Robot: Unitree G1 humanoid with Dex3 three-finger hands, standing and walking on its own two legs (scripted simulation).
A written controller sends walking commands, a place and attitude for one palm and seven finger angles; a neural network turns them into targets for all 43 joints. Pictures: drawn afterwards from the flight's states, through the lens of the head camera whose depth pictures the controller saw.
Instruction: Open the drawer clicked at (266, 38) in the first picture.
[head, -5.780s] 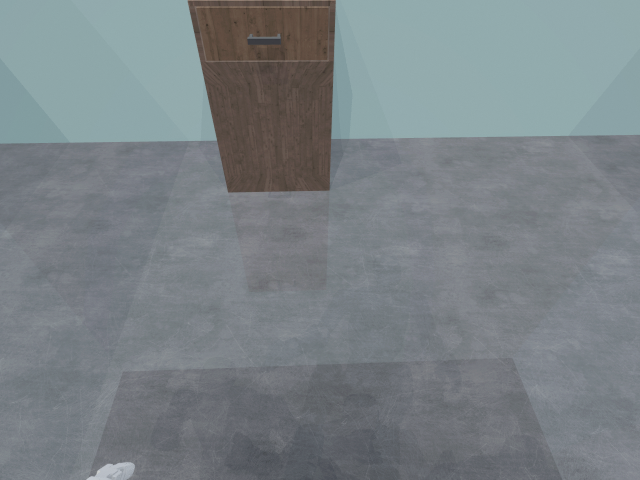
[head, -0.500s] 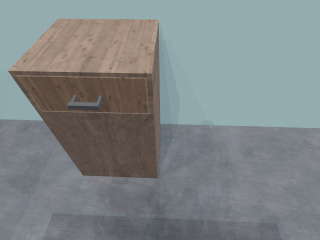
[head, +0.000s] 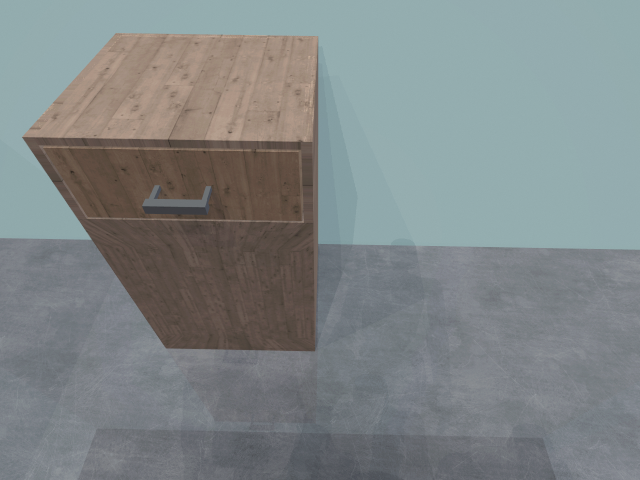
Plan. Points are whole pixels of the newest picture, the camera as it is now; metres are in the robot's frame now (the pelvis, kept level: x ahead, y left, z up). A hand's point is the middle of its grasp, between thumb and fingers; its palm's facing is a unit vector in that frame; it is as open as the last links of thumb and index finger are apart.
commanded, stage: look again from close up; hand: left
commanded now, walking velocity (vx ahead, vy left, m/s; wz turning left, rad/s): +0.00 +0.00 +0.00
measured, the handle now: (179, 198) +0.59 +0.30 -0.04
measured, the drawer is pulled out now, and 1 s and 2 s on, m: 0.00 0.00 0.00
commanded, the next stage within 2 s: shuffle to correct the standing spot in 0.36 s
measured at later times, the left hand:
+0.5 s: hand out of the picture +0.00 +0.22 -0.18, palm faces +0.02 -0.99 -0.17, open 7.3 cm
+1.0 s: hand out of the picture +0.02 +0.22 -0.19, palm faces +0.09 -0.98 -0.16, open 7.3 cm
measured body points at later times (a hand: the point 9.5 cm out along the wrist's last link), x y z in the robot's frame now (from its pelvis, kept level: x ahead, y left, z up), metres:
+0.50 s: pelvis +0.01 +0.06 +0.00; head +0.01 +0.06 +0.45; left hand +0.00 +0.28 -0.16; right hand -0.02 -0.15 -0.16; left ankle -0.01 +0.12 -0.74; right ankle +0.00 -0.08 -0.74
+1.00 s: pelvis +0.09 +0.06 -0.01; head +0.11 +0.08 +0.44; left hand +0.02 +0.27 -0.18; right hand +0.12 -0.17 -0.16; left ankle +0.06 +0.14 -0.74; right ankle +0.01 -0.08 -0.72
